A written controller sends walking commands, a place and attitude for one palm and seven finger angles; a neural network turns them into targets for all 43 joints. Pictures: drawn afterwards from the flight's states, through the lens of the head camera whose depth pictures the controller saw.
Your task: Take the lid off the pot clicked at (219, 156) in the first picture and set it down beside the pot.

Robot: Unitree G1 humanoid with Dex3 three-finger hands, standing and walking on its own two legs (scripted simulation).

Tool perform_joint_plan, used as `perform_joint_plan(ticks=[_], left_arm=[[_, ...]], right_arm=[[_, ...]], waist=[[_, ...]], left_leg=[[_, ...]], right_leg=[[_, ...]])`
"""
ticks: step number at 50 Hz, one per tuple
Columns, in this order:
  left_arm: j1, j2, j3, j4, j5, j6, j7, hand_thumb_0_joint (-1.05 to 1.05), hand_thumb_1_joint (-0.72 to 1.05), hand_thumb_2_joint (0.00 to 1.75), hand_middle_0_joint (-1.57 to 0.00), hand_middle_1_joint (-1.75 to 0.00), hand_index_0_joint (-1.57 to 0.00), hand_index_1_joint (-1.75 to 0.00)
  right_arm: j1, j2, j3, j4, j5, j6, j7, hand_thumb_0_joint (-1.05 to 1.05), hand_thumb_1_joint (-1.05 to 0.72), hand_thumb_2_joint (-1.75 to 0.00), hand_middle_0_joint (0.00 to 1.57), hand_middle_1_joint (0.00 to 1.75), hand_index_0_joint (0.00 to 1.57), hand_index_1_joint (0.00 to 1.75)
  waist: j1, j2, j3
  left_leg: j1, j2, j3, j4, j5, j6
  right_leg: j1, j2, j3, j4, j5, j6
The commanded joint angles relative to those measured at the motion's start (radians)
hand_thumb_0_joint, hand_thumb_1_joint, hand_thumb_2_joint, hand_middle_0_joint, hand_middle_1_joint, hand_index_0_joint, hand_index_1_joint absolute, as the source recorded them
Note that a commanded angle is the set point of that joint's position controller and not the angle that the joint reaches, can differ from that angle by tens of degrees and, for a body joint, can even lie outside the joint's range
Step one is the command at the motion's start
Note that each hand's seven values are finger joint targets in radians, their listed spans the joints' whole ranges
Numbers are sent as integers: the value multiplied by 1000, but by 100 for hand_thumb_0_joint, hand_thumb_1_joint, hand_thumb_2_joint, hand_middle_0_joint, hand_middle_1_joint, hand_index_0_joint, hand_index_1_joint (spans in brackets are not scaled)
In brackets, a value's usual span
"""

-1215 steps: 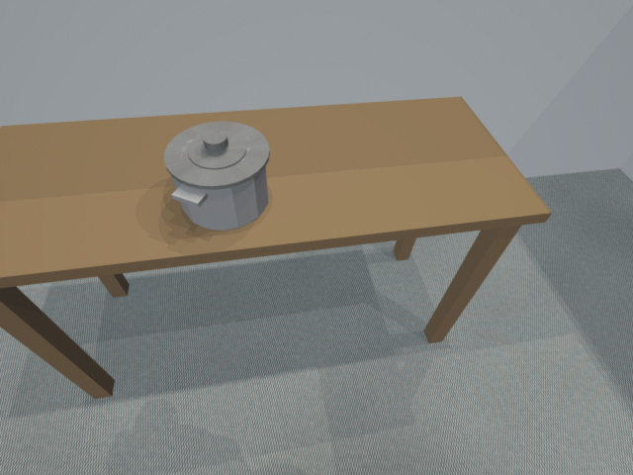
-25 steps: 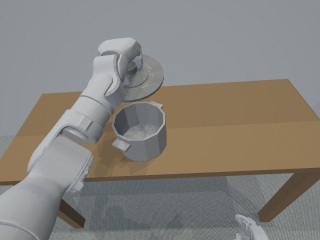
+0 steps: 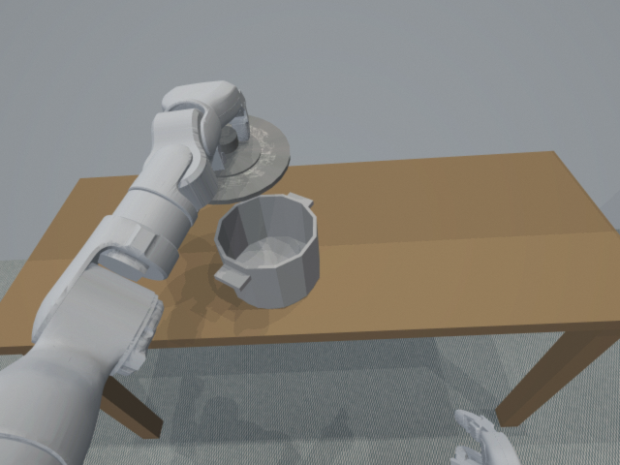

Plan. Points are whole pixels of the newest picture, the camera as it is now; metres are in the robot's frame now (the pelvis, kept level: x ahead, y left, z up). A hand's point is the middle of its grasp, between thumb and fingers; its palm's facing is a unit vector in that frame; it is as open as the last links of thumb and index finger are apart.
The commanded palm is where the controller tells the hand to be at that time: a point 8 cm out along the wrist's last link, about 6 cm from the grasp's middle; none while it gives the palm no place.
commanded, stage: move the lid sideways beside the pot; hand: left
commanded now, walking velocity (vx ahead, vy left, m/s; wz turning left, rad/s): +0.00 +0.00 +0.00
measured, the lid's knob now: (222, 139) +0.49 +0.13 +0.19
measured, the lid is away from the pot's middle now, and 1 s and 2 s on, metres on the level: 0.04 0.16 0.24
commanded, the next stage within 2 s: lower the lid onto the table in 1.72 s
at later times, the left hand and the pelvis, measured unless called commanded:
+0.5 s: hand (164, 152) +0.44 +0.19 +0.21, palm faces -0.20 -0.04 -0.98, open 7.3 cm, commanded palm +0.42 +0.19 +0.28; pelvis +0.00 +0.01 +0.00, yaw +1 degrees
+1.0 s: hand (119, 156) +0.44 +0.25 +0.21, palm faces -0.21 -0.04 -0.98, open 7.3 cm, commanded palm +0.42 +0.25 +0.28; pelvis -0.01 +0.03 +0.00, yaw +1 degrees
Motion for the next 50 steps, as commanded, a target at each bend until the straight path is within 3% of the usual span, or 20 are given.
perform_joint_plan(ticks=[1, 2, 4, 7, 9, 12, 16, 20, 23, 24, 25, 28, 30, 31, 37, 38, 43, 46, 47, 50], left_arm=[[-686, 290, 140, -308, 41, -33, 44, 0, 65, 103, -102, -107, -86, -98], [-657, 348, 190, -296, 44, -36, 42, 0, 65, 103, -102, -107, -86, -98], [-633, 338, 173, -275, 44, -37, 26, 0, 65, 103, -102, -107, -86, -98], [-567, 265, 119, -267, 45, -41, 8, 0, 65, 103, -102, -107, -86, -98], [-542, 298, 144, -248, 46, -38, -2, 0, 65, 103, -102, -107, -86, -98], [-548, 322, 156, -298, 41, -56, -16, 0, 65, 103, -102, -107, -86, -98], [-601, 373, 175, -305, 48, -75, -26, 0, 65, 103, -102, -107, -86, -98], [-633, 400, 198, -425, 40, -115, -25, 0, 65, 103, -102, -107, -86, -98], [-556, 376, 185, -259, 48, -101, -32, 0, 65, 103, -102, -107, -86, -98], [-542, 399, 201, -212, 51, -95, -32, 0, 65, 103, -102, -107, -86, -98], [-529, 422, 221, -216, 46, -104, -33, 0, 65, 103, -102, -107, -86, -98], [-563, 379, 179, -279, 51, -112, -36, 0, 65, 103, -102, -107, -86, -98], [-586, 357, 162, -393, 45, -132, -40, 0, 65, 103, -102, -107, -86, -98], [-583, 386, 191, -412, 45, -135, -39, 0, 65, 103, -102, -107, -86, -98], [-549, 484, 265, -289, 46, -139, -44, 0, 65, 103, -102, -107, -86, -98], [-559, 446, 230, -303, 45, -141, -49, 0, 65, 103, -102, -107, -86, -98], [-529, 473, 241, -251, 57, -153, -47, 0, 65, 103, -102, -107, -86, -98], [-562, 554, 299, -328, 61, -179, -41, 0, 65, 103, -102, -107, -86, -98], [-576, 513, 260, -331, 60, -182, -46, 0, 65, 103, -102, -107, -86, -98], [-557, 529, 269, -309, 52, -192, -55, 0, 65, 103, -102, -107, -86, -98]], right_arm=[[-125, -104, -44, -161, -2, -68, -16, 0, -90, -90, 20, 30, 20, 30], [-120, -109, -46, -155, -5, -72, -19, 0, -90, -90, 20, 30, 20, 30], [-117, -111, -42, -150, -1, -69, -18, 0, -90, -90, 20, 30, 20, 30], [-117, -111, -50, -154, 2, -66, -8, 0, -90, -90, 20, 30, 20, 30], [-113, -119, -50, -151, 4, -58, -6, 0, -90, -90, 20, 30, 20, 30], [-120, -121, -49, -166, 2, -56, -7, 0, -90, -90, 20, 30, 20, 30], [-106, -127, -50, -161, 4, -54, -14, 0, -90, -90, 20, 30, 20, 30], [-93, -125, -60, -179, -4, -75, -12, 0, -90, -90, 20, 30, 20, 30], [-75, -128, -56, -148, 2, -55, -12, 0, -90, -90, 20, 30, 20, 30], [-70, -134, -54, -141, 4, -51, -12, 0, -90, -90, 20, 30, 20, 30], [-67, -142, -56, -147, 2, -52, -12, 0, -90, -90, 20, 30, 20, 30], [-89, -132, -55, -165, 4, -49, -8, 0, -90, -90, 20, 30, 20, 30], [-88, -130, -66, -184, -4, -56, -1, 0, -90, -90, 20, 30, 20, 30], [-78, -131, -68, -182, -6, -54, 1, 0, -90, -90, 20, 30, 20, 30], [-57, -147, -63, -157, 2, -43, -4, 0, -90, -90, 20, 30, 20, 30], [-66, -142, -61, -162, 4, -42, -4, 0, -90, -90, 20, 30, 20, 30], [-49, -150, -63, -157, 4, -34, -3, 0, -90, -90, 20, 30, 20, 30], [-49, -155, -68, -173, -1, -39, -3, 0, -90, -90, 20, 30, 20, 30], [-54, -149, -66, -176, 2, -38, -4, 0, -90, -90, 20, 30, 20, 30], [-33, -159, -75, -168, -1, -39, -5, 0, -90, -90, 20, 30, 20, 30]], waist=[[-8, -95, -428], [2, -108, -436], [-1, -105, -415], [-7, -95, -368], [-3, -98, -335], [0, -78, -379], [-13, -95, -373], [-8, -34, -472], [-18, -72, -355], [-14, -80, -319], [-8, -101, -322], [-7, -46, -374], [-13, -10, -441], [-10, 4, -470], [-5, -74, -370], [-9, -78, -365], [-7, -55, -344], [0, -24, -422], [-9, -8, -423], [-17, -19, -383]], left_leg=[[253, 41, -99, 7, 255, 6], [253, 38, -100, 9, 267, 8], [239, 36, -102, 4, 276, 5], [255, 43, -108, 9, 298, 1], [236, 40, -105, 6, 266, 0], [253, 38, -108, 10, 295, 1], [249, 41, -110, 6, 271, 4], [348, 49, -138, 28, 389, -3], [289, 51, -127, 11, 306, -7], [254, 49, -124, 3, 264, -8], [232, 49, -124, 0, 257, -8], [293, 51, -139, 4, 309, -13], [368, 63, -155, 30, 417, -21], [394, 64, -160, 31, 443, -21], [308, 62, -152, 3, 339, -18], [310, 58, -149, 2, 325, -17], [296, 63, -154, 0, 300, -23], [328, 62, -157, 9, 330, -20], [344, 62, -162, 13, 355, -23], [327, 64, -165, 17, 327, -23]], right_leg=[[81, -3, 47, -45, 337, -30], [103, -3, 50, -43, 355, -30], [102, -4, 45, -40, 366, -31], [47, 1, 31, -45, 337, -33], [39, 3, 29, -49, 315, -34], [64, -1, 33, -44, 335, -35], [59, 3, 33, -54, 319, -33], [46, 0, 32, -46, 336, -39], [-2, 11, 16, -60, 277, -36], [-7, 11, 12, -61, 256, -38], [12, 3, 16, -62, 260, -42], [-5, 8, 10, -50, 252, -41], [-28, 4, 15, -48, 268, -43], [-18, 11, 15, -53, 273, -39], [-13, 15, 3, -61, 237, -41], [-20, 14, 4, -63, 232, -40], [-40, 16, -2, -64, 195, -42], [-4, 14, 10, -60, 214, -44], [-21, 14, 6, -59, 216, -44], [-48, 11, 7, -75, 194, -46]])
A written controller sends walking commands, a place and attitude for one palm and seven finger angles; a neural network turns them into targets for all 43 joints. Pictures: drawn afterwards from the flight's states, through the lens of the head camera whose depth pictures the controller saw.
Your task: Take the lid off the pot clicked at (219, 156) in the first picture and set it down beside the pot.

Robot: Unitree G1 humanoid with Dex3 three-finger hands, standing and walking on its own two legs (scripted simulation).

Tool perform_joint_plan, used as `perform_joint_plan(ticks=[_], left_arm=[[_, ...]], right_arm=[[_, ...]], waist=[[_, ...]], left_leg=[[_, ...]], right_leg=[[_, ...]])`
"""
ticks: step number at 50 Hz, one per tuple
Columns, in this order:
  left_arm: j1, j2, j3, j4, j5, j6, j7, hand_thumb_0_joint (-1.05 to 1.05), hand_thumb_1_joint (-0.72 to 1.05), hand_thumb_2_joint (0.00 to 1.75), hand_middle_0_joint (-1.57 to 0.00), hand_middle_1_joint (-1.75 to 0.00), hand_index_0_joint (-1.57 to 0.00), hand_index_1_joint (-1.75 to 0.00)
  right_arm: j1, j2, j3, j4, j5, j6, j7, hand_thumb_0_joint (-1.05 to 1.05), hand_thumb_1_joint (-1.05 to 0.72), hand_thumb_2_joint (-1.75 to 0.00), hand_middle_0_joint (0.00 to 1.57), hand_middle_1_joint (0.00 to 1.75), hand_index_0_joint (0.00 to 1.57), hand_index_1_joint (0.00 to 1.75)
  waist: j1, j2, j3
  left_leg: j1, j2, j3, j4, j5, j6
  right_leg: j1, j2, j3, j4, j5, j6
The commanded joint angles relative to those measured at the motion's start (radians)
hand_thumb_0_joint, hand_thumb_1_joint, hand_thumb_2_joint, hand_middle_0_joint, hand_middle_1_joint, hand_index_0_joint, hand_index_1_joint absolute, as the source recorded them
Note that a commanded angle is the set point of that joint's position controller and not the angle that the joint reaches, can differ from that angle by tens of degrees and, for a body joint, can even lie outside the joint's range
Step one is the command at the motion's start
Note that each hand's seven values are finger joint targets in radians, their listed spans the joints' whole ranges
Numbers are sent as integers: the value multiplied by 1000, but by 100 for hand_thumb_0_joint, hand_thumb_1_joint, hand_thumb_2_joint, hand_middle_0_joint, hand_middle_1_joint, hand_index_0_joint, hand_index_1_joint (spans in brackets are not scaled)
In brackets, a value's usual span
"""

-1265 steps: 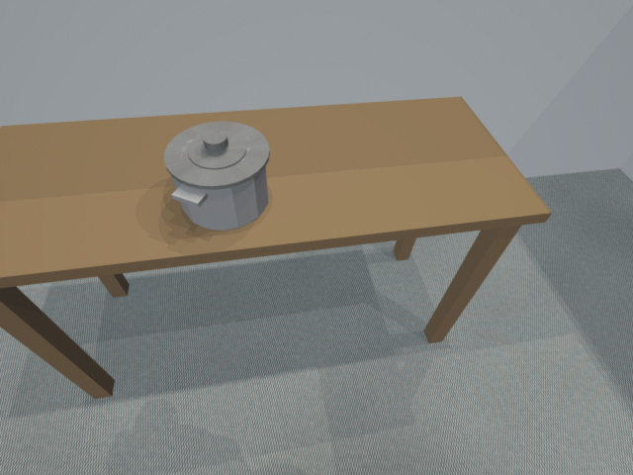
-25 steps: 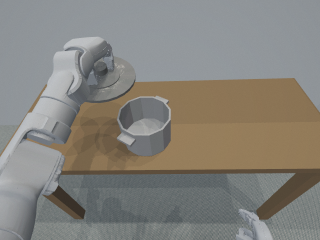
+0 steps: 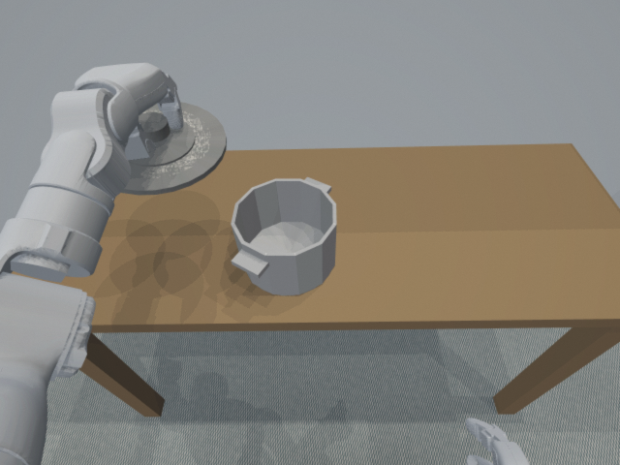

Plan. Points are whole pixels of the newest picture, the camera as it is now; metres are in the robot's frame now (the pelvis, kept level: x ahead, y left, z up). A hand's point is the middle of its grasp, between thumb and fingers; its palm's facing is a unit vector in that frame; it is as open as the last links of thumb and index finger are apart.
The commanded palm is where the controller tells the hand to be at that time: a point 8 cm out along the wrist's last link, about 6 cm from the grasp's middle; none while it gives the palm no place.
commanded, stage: move the lid sideways beside the pot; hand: left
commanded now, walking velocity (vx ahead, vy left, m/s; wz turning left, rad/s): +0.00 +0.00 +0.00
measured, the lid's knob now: (152, 127) +0.49 +0.22 +0.19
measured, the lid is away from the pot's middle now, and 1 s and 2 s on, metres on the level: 0.16 0.24 0.24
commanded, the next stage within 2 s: lower the lid onto the table in 0.72 s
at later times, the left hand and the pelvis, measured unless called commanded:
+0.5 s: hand (82, 141) +0.44 +0.28 +0.21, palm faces -0.23 -0.04 -0.97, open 7.3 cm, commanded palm +0.42 +0.28 +0.28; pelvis +0.00 +0.01 +0.00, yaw +1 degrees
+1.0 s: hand (85, 143) +0.44 +0.29 +0.20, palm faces -0.25 -0.02 -0.97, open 7.3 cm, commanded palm +0.42 +0.28 +0.27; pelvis +0.00 +0.03 +0.00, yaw +2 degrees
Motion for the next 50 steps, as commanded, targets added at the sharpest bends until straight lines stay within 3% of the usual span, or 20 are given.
perform_joint_plan(ticks=[1, 3, 7, 9, 10, 14, 17, 24, 25, 29, 30, 31, 35, 36, 38, 40, 43, 44, 46, 50], left_arm=[[-613, 316, 156, -196, 27, -15, 58, 0, 65, 103, -102, -107, -86, -98], [-604, 326, 157, -162, 25, -20, 51, 0, 65, 103, -102, -107, -86, -98], [-629, 319, 146, -257, 24, -48, 47, 0, 65, 103, -102, -107, -86, -98], [-575, 333, 164, -200, 19, -52, 40, 0, 65, 103, -102, -107, -86, -98], [-569, 393, 206, -211, 11, -66, 41, 0, 65, 103, -102, -107, -86, -98], [-585, 359, 172, -221, 14, -71, 32, 0, 65, 103, -102, -107, -86, -98], [-565, 429, 227, -230, 19, -87, 33, 0, 65, 103, -102, -107, -86, -98], [-583, 409, 203, -236, 11, -106, 21, 0, 65, 103, -102, -107, -86, -98], [-576, 458, 238, -253, 8, -117, 25, 0, 65, 103, -102, -107, -86, -98], [-564, 466, 240, -171, 9, -124, 19, 0, 65, 103, -102, -107, -86, -98], [-581, 457, 222, -197, 4, -133, 20, 0, 65, 103, -102, -107, -86, -98], [-601, 392, 168, -185, 6, -130, 17, 0, 65, 103, -102, -107, -86, -98], [-634, 412, 186, -322, -3, -153, 22, 0, 65, 103, -102, -107, -86, -98], [-639, 364, 158, -319, -7, -151, 20, 0, 65, 103, -102, -107, -86, -98], [-578, 375, 181, -232, -15, -138, 15, 0, 65, 103, -102, -107, -86, -98], [-570, 450, 239, -203, -19, -140, 19, 0, 65, 103, -102, -107, -86, -98], [-598, 355, 152, -117, -9, -109, 18, 0, 65, 103, -102, -107, -86, -98], [-606, 338, 140, -132, -1, -105, 19, 0, 65, 103, -102, -107, -86, -98], [-645, 363, 167, -254, 18, -117, 33, 0, 65, 103, -102, -107, -86, -98], [-580, 402, 220, -291, 13, -135, 44, 0, 65, 103, -102, -107, -86, -98]], right_arm=[[-70, -136, -53, -133, -2, -39, -13, 0, -90, -90, 20, 30, 20, 30], [-67, -137, -50, -129, 4, -35, -19, 0, -90, -90, 20, 30, 20, 30], [-69, -137, -59, -136, -1, -36, -14, 0, -90, -90, 20, 30, 20, 30], [-60, -140, -57, -132, 1, -30, -13, 0, -90, -90, 20, 30, 20, 30], [-49, -153, -60, -129, -2, -29, -12, 0, -90, -90, 20, 30, 20, 30], [-64, -145, -58, -136, 5, -18, -12, 0, -90, -90, 20, 30, 20, 30], [-58, -151, -59, -141, 3, -15, -9, 0, -90, -90, 20, 30, 20, 30], [-53, -150, -61, -140, 6, 2, -8, 0, -90, -90, 20, 30, 20, 30], [-49, -162, -67, -141, 0, -1, -7, 0, -90, -90, 20, 30, 20, 30], [-42, -159, -60, -131, 8, 11, -13, 0, -90, -90, 20, 30, 20, 30], [-43, -164, -62, -135, 6, 10, -11, 0, -90, -90, 20, 30, 20, 30], [-43, -156, -62, -127, 7, 13, -10, 0, -90, -90, 20, 30, 20, 30], [-47, -157, -71, -144, 0, 0, -7, 0, -90, -90, 20, 30, 20, 30], [-41, -147, -70, -133, 0, 0, -6, 0, -90, -90, 20, 30, 20, 30], [-28, -152, -69, -118, 2, 6, -6, 0, -90, -90, 20, 30, 20, 30], [-22, -168, -68, -116, -1, 6, -7, 0, -90, -90, 20, 30, 20, 30], [-24, -158, -62, -100, 10, 8, -6, 0, -90, -90, 20, 30, 20, 30], [-31, -157, -64, -105, 9, 4, -4, 0, -90, -90, 20, 30, 20, 30], [-32, -159, -73, -125, -5, -6, 3, 0, -90, -90, 20, 30, 20, 30], [-23, -159, -74, -140, -15, -14, 11, 0, -90, -90, 20, 30, 20, 30]], waist=[[-10, -13, -414], [-9, -31, -394], [-14, 44, -442], [-12, 24, -414], [-8, 3, -418], [-9, 22, -411], [-3, 32, -429], [-16, 48, -430], [-11, 66, -441], [-10, 23, -406], [-16, 26, -410], [-25, 50, -399], [-21, 103, -471], [-29, 110, -475], [-26, 60, -420], [-15, 25, -412], [-21, -1, -344], [-20, 8, -354], [-14, 72, -466], [-3, 82, -508]], left_leg=[[341, 83, -148, 3, 288, -48], [316, 79, -144, -7, 247, -44], [392, 85, -161, 17, 346, -54], [369, 83, -157, 19, 346, -52], [344, 84, -155, 18, 342, -53], [352, 82, -156, 13, 339, -51], [361, 86, -163, 22, 388, -57], [389, 89, -179, 24, 387, -64], [386, 90, -176, 29, 387, -65], [340, 84, -168, 12, 309, -55], [342, 87, -173, 15, 317, -60], [365, 91, -180, 9, 305, -61], [445, 98, -208, 28, 378, -78], [466, 97, -213, 31, 400, -78], [424, 97, -211, 18, 351, -76], [364, 90, -191, 11, 306, -68], [325, 90, -197, -15, 230, -71], [340, 91, -203, -13, 237, -82], [429, 100, -227, 9, 359, -111], [458, 106, -240, 30, 460, -128]], right_leg=[[-41, 38, 17, -48, 163, -68], [-37, 38, 14, -47, 154, -69], [-64, 38, 14, -48, 170, -71], [-67, 40, 12, -51, 170, -71], [-36, 32, 16, -52, 190, -75], [-56, 38, 8, -50, 178, -72], [-45, 41, 9, -48, 190, -73], [-92, 45, -2, -54, 154, -70], [-84, 35, 7, -59, 155, -75], [-76, 43, -2, -59, 135, -72], [-79, 35, 2, -59, 137, -74], [-114, 45, -5, -61, 107, -68], [-134, 39, 4, -58, 109, -74], [-147, 49, -1, -60, 107, -70], [-150, 50, -7, -69, 94, -69], [-104, 40, 0, -68, 116, -75], [-126, 48, -15, -61, 83, -71], [-135, 49, -12, -57, 80, -72], [-137, 50, 2, -44, 99, -74], [-127, 43, 13, -41, 122, -78]])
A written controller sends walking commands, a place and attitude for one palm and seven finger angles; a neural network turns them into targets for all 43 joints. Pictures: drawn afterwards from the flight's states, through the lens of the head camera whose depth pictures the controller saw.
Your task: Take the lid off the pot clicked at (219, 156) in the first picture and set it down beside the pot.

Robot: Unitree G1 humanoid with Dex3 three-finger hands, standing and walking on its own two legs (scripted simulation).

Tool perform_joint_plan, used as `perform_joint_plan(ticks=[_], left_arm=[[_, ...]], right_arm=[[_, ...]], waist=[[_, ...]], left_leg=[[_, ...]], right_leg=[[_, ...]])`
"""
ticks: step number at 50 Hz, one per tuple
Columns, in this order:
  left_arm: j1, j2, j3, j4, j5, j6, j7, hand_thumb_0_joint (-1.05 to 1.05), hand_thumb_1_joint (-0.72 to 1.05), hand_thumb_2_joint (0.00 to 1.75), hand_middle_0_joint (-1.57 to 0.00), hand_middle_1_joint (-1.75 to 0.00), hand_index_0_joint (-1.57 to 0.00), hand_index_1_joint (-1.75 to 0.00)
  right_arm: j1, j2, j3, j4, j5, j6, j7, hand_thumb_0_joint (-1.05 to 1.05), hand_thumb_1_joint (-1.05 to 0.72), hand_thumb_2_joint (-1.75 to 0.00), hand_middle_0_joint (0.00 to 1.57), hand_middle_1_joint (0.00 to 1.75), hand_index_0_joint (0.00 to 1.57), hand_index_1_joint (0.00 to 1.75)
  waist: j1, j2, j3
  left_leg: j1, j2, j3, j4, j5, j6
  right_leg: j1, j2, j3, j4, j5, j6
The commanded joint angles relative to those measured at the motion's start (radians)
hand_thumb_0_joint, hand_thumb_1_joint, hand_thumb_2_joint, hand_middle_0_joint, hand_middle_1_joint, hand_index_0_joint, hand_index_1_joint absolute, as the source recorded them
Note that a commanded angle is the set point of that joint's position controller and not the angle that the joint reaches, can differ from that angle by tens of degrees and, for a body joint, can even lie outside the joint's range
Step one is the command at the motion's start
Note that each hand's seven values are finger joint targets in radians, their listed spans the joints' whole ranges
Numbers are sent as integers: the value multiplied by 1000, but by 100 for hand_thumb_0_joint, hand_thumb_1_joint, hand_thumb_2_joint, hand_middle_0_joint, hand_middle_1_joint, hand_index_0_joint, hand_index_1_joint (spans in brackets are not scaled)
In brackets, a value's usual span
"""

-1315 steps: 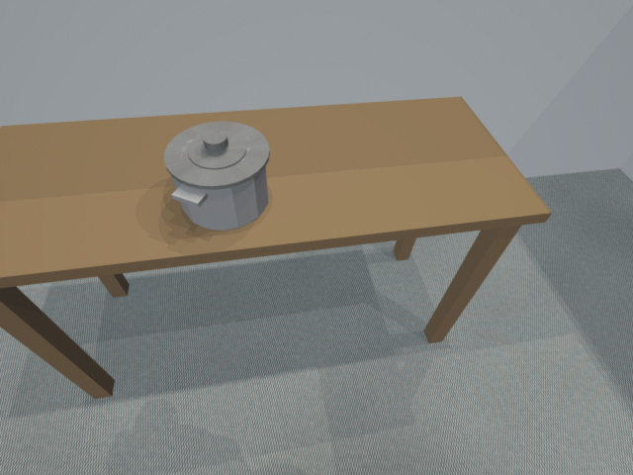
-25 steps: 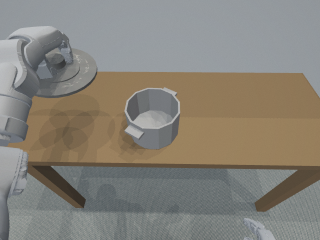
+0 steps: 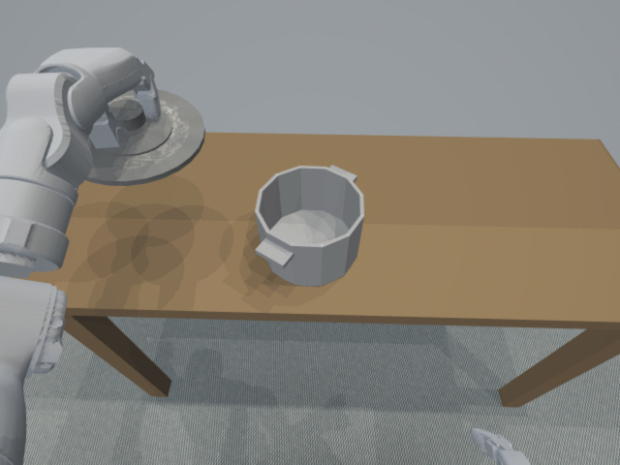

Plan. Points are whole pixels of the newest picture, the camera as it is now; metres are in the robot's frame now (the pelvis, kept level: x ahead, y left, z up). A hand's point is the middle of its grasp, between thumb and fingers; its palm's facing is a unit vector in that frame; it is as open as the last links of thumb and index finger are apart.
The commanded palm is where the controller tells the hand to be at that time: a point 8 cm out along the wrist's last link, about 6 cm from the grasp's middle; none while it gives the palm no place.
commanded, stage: lower the lid onto the table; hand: left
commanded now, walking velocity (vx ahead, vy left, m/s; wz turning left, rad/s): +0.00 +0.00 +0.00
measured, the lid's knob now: (126, 115) +0.49 +0.25 +0.19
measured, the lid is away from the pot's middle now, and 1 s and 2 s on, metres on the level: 0.24 0.24 0.24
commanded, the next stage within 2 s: none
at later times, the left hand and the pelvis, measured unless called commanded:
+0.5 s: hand (133, 150) +0.46 +0.24 +0.16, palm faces -0.30 -0.02 -0.95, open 7.3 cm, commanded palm +0.44 +0.23 +0.23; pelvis +0.01 +0.00 +0.00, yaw +2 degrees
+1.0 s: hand (134, 173) +0.45 +0.25 +0.12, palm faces -0.35 -0.02 -0.94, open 7.3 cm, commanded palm +0.45 +0.24 +0.20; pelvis +0.01 -0.01 +0.00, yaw +2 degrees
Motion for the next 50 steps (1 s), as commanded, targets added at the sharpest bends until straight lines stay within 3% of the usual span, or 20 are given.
perform_joint_plan(ticks=[1, 4, 7, 9, 10, 11, 15, 19, 21, 24, 26, 29, 30, 36, 38, 40, 44, 47, 48, 50], left_arm=[[-519, 287, 171, -204, 10, -6, 76, 0, 65, 103, -102, -107, -86, -98], [-527, 237, 126, -142, 4, 14, 77, 0, 65, 103, -102, -107, -86, -98], [-607, 185, 82, -230, 17, 15, 87, 0, 65, 103, -102, -107, -86, -98], [-606, 222, 119, -264, 20, 6, 95, 0, 65, 103, -102, -107, -86, -98], [-603, 288, 168, -322, 18, -13, 106, 0, 65, 103, -102, -107, -86, -98], [-583, 279, 174, -296, 22, -16, 110, 0, 65, 103, -102, -107, -86, -98], [-523, 212, 127, -166, 16, -7, 119, 0, 65, 103, -102, -107, -86, -98], [-552, 144, 70, -169, 24, 8, 125, 0, 65, 103, -102, -107, -86, -98], [-593, 168, 85, -241, 24, -9, 128, 0, 65, 103, -102, -107, -86, -98], [-584, 164, 88, -225, 20, -18, 128, 0, 65, 103, -102, -107, -86, -98], [-549, 223, 142, -211, 19, -36, 139, 0, 65, 103, -102, -107, -86, -98], [-506, 166, 95, -74, 15, -34, 142, 0, 65, 103, -102, -107, -86, -98], [-517, 195, 112, -90, 12, -46, 145, 0, 65, 103, -102, -107, -86, -98], [-559, 229, 134, -215, 27, -87, 165, 0, 65, 103, -102, -107, -86, -98], [-470, 295, 199, -152, 25, -96, 170, 0, 65, 103, -102, -107, -86, -98], [-436, 298, 200, -131, 10, -112, 171, 0, 65, 103, -102, -107, -86, -98], [-439, 213, 126, -85, -1, -105, 161, 0, 65, 103, -102, -107, -86, -98], [-482, 251, 154, -245, 13, -132, 171, 0, 65, 103, -102, -107, -86, -98], [-425, 251, 168, -211, 7, -139, 172, 0, 65, 103, -102, -107, -86, -98], [-357, 328, 229, -157, -10, -159, 177, 0, 65, 103, -102, -107, -86, -98]], right_arm=[[-36, -147, -53, -129, -11, -42, -4, 0, -90, -90, 20, 30, 20, 30], [-36, -147, -50, -121, -1, -39, -11, 0, -90, -90, 20, 30, 20, 30], [-35, -144, -59, -123, -6, -46, -8, 0, -90, -90, 20, 30, 20, 30], [-24, -145, -61, -124, -13, -55, -9, 0, -90, -90, 20, 30, 20, 30], [-28, -155, -62, -135, -21, -60, -8, 0, -90, -90, 20, 30, 20, 30], [-19, -147, -62, -133, -23, -62, -9, 0, -90, -90, 20, 30, 20, 30], [0, -150, -61, -110, -17, -60, -8, 0, -90, -90, 20, 30, 20, 30], [-13, -137, -60, -115, -14, -60, -9, 0, -90, -90, 20, 30, 20, 30], [-6, -142, -66, -119, -22, -62, -8, 0, -90, -90, 20, 30, 20, 30], [9, -136, -65, -110, -20, -61, -13, 0, -90, -90, 20, 30, 20, 30], [14, -142, -66, -110, -25, -62, -15, 0, -90, -90, 20, 30, 20, 30], [22, -139, -57, -90, -14, -55, -22, 0, -90, -90, 20, 30, 20, 30], [26, -150, -62, -89, -18, -57, -22, 0, -90, -90, 20, 30, 20, 30], [26, -141, -70, -109, -27, -52, -21, 0, -90, -90, 20, 30, 20, 30], [39, -147, -67, -105, -21, -49, -24, 0, -90, -90, 20, 30, 20, 30], [37, -151, -67, -108, -23, -46, -23, 0, -90, -90, 20, 30, 20, 30], [31, -148, -66, -94, -8, -24, -25, 0, -90, -90, 20, 30, 20, 30], [22, -144, -77, -115, -18, -25, -21, 0, -90, -90, 20, 30, 20, 30], [34, -143, -77, -112, -17, -25, -23, 0, -90, -90, 20, 30, 20, 30], [42, -156, -73, -108, -20, -19, -26, 0, -90, -90, 20, 30, 20, 30]], waist=[[-5, 38, -480], [-11, -17, -392], [-20, 24, -432], [-13, 41, -483], [-1, 65, -517], [-3, 66, -541], [-14, -8, -427], [-20, 0, -430], [-24, 46, -494], [-30, 48, -488], [-22, 47, -502], [-32, -19, -402], [-28, -21, -398], [-31, 79, -525], [-22, 59, -517], [-21, 50, -486], [-36, 11, -400], [-33, 113, -512], [-34, 85, -515], [-27, 40, -482]], left_leg=[[483, 131, -218, 8, 411, -155], [413, 125, -198, -11, 304, -154], [480, 140, -230, -5, 342, -176], [512, 139, -231, -1, 368, -179], [523, 145, -240, 7, 401, -188], [542, 142, -238, 18, 457, -187], [449, 140, -222, 9, 378, -186], [458, 132, -215, 9, 335, -180], [506, 137, -227, 24, 392, -188], [521, 138, -226, 29, 400, -184], [509, 134, -216, 38, 423, -180], [423, 130, -196, 22, 320, -171], [400, 128, -187, 24, 314, -167], [502, 132, -195, 62, 477, -161], [482, 132, -182, 62, 481, -155], [434, 124, -169, 68, 470, -148], [392, 129, -162, 50, 375, -136], [504, 137, -188, 74, 499, -150], [510, 138, -188, 78, 514, -149], [432, 127, -159, 82, 461, -131]], right_leg=[[-106, 64, 17, -28, 95, -42], [-118, 61, 16, -30, 82, -38], [-153, 61, 20, -20, 80, -35], [-138, 64, 23, -20, 81, -39], [-125, 54, 37, -16, 96, -43], [-116, 64, 38, -13, 112, -41], [-139, 56, 32, -17, 101, -39], [-151, 62, 27, -15, 84, -37], [-147, 64, 35, -12, 102, -38], [-165, 66, 29, -14, 93, -37], [-139, 67, 36, -12, 116, -40], [-152, 67, 21, -18, 92, -37], [-141, 58, 27, -19, 105, -42], [-125, 69, 32, -10, 154, -42], [-107, 69, 29, -8, 159, -41], [-97, 60, 31, -7, 182, -45], [-137, 70, 14, -12, 141, -37], [-145, 71, 23, -3, 150, -40], [-146, 74, 23, -5, 151, -39], [-99, 65, 32, -13, 182, -41]])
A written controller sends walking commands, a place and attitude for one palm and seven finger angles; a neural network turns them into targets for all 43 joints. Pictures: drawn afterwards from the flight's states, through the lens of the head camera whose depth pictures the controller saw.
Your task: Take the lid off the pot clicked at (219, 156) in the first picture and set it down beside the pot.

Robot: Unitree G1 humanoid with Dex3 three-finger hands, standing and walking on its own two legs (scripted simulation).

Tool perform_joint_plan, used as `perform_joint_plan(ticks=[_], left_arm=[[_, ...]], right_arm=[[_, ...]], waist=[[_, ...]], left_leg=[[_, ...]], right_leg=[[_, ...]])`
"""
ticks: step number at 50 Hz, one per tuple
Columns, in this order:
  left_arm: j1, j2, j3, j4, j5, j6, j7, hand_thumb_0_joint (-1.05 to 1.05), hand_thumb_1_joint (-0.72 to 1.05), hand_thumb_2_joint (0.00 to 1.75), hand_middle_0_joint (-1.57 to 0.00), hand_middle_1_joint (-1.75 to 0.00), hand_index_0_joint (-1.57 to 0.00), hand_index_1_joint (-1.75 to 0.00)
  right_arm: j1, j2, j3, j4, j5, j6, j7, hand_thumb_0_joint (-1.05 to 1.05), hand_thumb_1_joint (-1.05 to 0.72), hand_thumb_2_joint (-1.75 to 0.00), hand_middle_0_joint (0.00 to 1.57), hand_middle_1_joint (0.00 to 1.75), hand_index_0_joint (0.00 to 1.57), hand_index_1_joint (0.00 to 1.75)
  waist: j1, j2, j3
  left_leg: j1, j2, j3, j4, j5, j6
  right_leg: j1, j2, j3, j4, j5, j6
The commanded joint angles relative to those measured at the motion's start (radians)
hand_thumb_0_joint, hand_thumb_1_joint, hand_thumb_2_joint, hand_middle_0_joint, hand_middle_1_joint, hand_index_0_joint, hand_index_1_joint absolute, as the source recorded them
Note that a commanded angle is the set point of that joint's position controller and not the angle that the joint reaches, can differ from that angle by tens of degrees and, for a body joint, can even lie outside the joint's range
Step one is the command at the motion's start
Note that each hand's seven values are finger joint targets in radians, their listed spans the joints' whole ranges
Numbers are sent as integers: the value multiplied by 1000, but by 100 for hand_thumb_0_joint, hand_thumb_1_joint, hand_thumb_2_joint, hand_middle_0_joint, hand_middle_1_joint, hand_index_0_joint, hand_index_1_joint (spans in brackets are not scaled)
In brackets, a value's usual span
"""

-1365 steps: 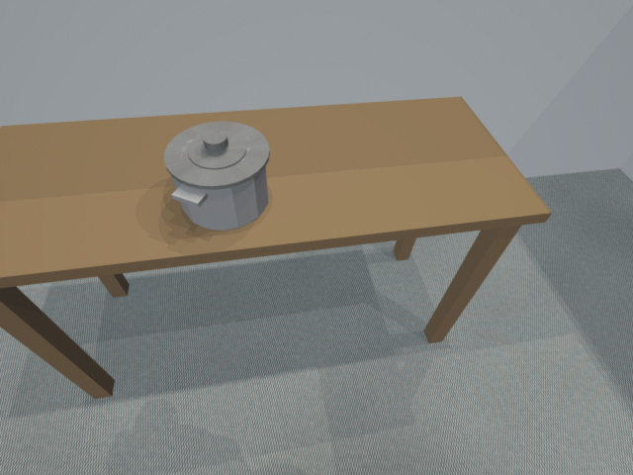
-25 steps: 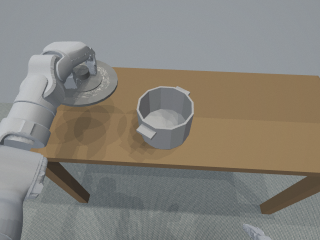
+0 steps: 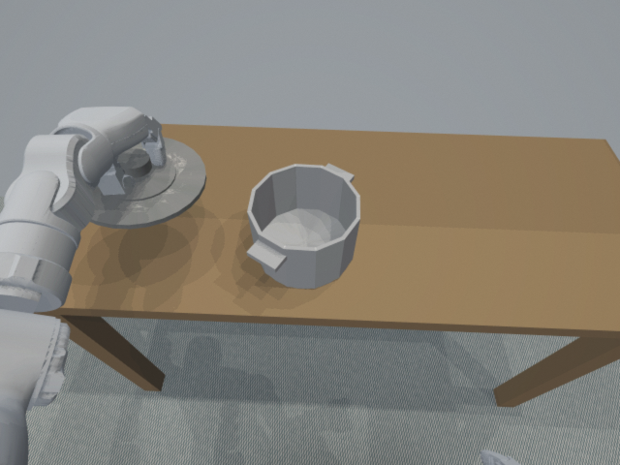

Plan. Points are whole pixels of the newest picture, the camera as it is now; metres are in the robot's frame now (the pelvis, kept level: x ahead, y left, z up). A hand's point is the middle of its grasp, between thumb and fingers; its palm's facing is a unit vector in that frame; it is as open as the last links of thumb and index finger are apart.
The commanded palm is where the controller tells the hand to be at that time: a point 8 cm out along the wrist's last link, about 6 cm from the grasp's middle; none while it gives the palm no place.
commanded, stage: lower the lid onto the table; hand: left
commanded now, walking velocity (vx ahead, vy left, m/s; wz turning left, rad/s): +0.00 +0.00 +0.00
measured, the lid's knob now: (134, 163) +0.48 +0.25 +0.10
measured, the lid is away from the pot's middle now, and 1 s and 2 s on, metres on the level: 0.24 0.24 0.25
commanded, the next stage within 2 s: none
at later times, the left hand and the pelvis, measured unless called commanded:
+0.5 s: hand (125, 192) +0.44 +0.25 +0.09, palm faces -0.40 -0.04 -0.92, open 7.3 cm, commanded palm +0.44 +0.25 +0.16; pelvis +0.00 -0.02 +0.00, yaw -1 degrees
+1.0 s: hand (133, 208) +0.44 +0.26 +0.06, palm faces -0.42 -0.06 -0.91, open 7.3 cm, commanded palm +0.45 +0.25 +0.13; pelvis +0.00 -0.01 +0.00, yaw -2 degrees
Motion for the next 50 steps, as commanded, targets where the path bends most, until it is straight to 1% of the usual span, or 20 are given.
perform_joint_plan(ticks=[1, 3, 5, 10, 12, 15, 18, 20, 22, 24, 25, 30, 33, 36, 38, 42, 47, 48, 49, 50], left_arm=[[-525, 352, 194, -215, -22, -36, 73, 0, 65, 103, -102, -107, -86, -98], [-516, 295, 146, -155, -27, -32, 74, 0, 65, 103, -102, -107, -86, -98], [-579, 261, 101, -197, -24, -40, 77, 0, 65, 103, -102, -107, -86, -98], [-571, 368, 181, -167, -4, -78, 103, 0, 65, 103, -102, -107, -86, -98], [-570, 350, 178, -191, -2, -86, 108, 0, 65, 103, -102, -107, -86, -98], [-500, 395, 224, -177, -11, -108, 116, 0, 65, 103, -102, -107, -86, -98], [-413, 336, 190, -43, -25, -102, 112, 0, 65, 103, -102, -107, -86, -98], [-447, 347, 188, -103, -22, -112, 112, 0, 65, 103, -102, -107, -86, -98], [-451, 309, 160, -129, -18, -110, 110, 0, 65, 103, -102, -107, -86, -98], [-406, 347, 197, -122, -17, -121, 114, 0, 65, 103, -102, -107, -86, -98], [-426, 405, 235, -155, -21, -138, 118, 0, 65, 103, -102, -107, -86, -98], [-446, 443, 264, -137, -26, -164, 131, 0, 65, 103, -102, -107, -86, -98], [-417, 369, 213, -102, -19, -163, 141, 0, 65, 103, -102, -107, -86, -98], [-393, 380, 224, -46, -17, -165, 150, 0, 65, 103, -102, -107, -86, -98], [-419, 340, 189, -78, -20, -163, 151, 0, 65, 103, -102, -107, -86, -98], [-418, 390, 229, -83, -13, -176, 160, 0, 65, 103, -102, -107, -86, -98], [-408, 340, 197, -51, -14, -180, 172, 0, 65, 103, -102, -107, -86, -98], [-383, 398, 250, -27, -12, -181, 181, 0, 65, 103, -102, -107, -86, -98], [-386, 367, 218, -28, -7, -183, 184, 0, 65, 103, -102, -107, -86, -98], [-411, 397, 240, -64, -3, -193, 188, 0, 65, 103, -102, -107, -86, -98]], right_arm=[[-9, -155, -47, -109, -3, -19, -17, 0, -90, -90, 20, 30, 20, 30], [-14, -152, -43, -102, 6, -12, -21, 0, -90, -90, 20, 30, 20, 30], [-18, -157, -49, -97, 3, -12, -21, 0, -90, -90, 20, 30, 20, 30], [-5, -162, -45, -95, -2, -14, -33, 0, -90, -90, 20, 30, 20, 30], [-11, -151, -47, -97, -1, -13, -35, 0, -90, -90, 20, 30, 20, 30], [-1, -159, -49, -101, -3, -12, -35, 0, -90, -90, 20, 30, 20, 30], [-1, -154, -42, -88, 6, 4, -34, 0, -90, -90, 20, 30, 20, 30], [-12, -161, -48, -95, 4, 7, -31, 0, -90, -90, 20, 30, 20, 30], [-16, -155, -51, -95, 6, 17, -29, 0, -90, -90, 20, 30, 20, 30], [-11, -155, -52, -99, 6, 19, -31, 0, -90, -90, 20, 30, 20, 30], [-8, -166, -52, -99, 3, 20, -33, 0, -90, -90, 20, 30, 20, 30], [-6, -168, -50, -88, 3, 22, -48, 0, -90, -90, 20, 30, 20, 30], [1, -158, -51, -75, 6, 23, -47, 0, -90, -90, 20, 30, 20, 30], [13, -164, -51, -64, 6, 24, -46, 0, -90, -90, 20, 30, 20, 30], [11, -161, -53, -66, 8, 24, -44, 0, -90, -90, 20, 30, 20, 30], [21, -168, -54, -67, 4, 25, -47, 0, -90, -90, 20, 30, 20, 30], [31, -165, -58, -55, 2, 24, -48, 0, -90, -90, 20, 30, 20, 30], [37, -171, -57, -55, 3, 26, -47, 0, -90, -90, 20, 30, 20, 30], [32, -168, -54, -59, 2, 25, -46, 0, -90, -90, 20, 30, 20, 30], [35, -174, -59, -58, 0, 22, -46, 0, -90, -90, 20, 30, 20, 30]], waist=[[-13, 23, -473], [-18, 5, -411], [-24, 50, -398], [-14, 73, -449], [-12, 94, -489], [-9, 76, -485], [-16, 16, -389], [-10, 52, -395], [-15, 59, -408], [-11, 63, -432], [-9, 64, -451], [-12, 52, -449], [-19, 89, -421], [-20, 65, -388], [-21, 81, -408], [-18, 63, -465], [-26, 54, -446], [-16, 58, -430], [-18, 67, -443], [-17, 76, -457]], left_leg=[[458, 123, -117, 14, 467, -105], [413, 120, -107, -1, 390, -98], [421, 126, -109, 2, 375, -103], [415, 119, -93, 12, 350, -95], [453, 123, -95, 16, 388, -91], [438, 126, -91, 31, 462, -93], [356, 119, -71, 20, 378, -77], [353, 119, -66, 24, 400, -76], [382, 122, -69, 30, 405, -74], [397, 121, -70, 39, 429, -72], [393, 123, -72, 40, 438, -73], [368, 122, -56, 35, 384, -59], [391, 127, -64, 36, 385, -66], [355, 128, -63, 38, 349, -66], [372, 127, -63, 42, 346, -66], [383, 127, -64, 59, 410, -66], [388, 133, -65, 71, 421, -68], [368, 136, -70, 65, 409, -73], [362, 129, -65, 69, 401, -72], [379, 133, -68, 77, 440, -76]], right_leg=[[-51, 38, -18, -29, 223, -56], [-75, 36, -29, -29, 193, -55], [-117, 28, -26, -30, 168, -59], [-79, 28, -17, -23, 183, -66], [-73, 33, -17, -21, 194, -61], [-60, 29, -15, -17, 237, -63], [-66, 36, -22, -19, 223, -57], [-67, 26, -15, -15, 240, -63], [-81, 35, -15, -17, 230, -57], [-73, 38, -13, -14, 237, -58], [-56, 30, -8, -12, 250, -60], [-49, 27, -8, -11, 251, -58], [-104, 37, -17, -12, 207, -56], [-116, 39, -18, -6, 193, -59], [-128, 38, -18, -2, 189, -59], [-106, 39, -14, 11, 231, -57], [-152, 43, -16, 17, 217, -53], [-150, 43, -19, 18, 200, -57], [-151, 43, -17, 22, 204, -58], [-154, 37, -15, 28, 221, -61]])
